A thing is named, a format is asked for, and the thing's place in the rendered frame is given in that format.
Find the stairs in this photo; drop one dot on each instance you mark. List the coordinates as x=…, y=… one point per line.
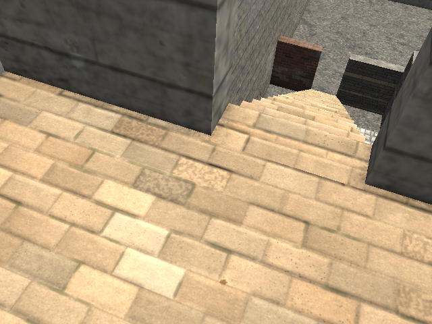
x=311, y=108

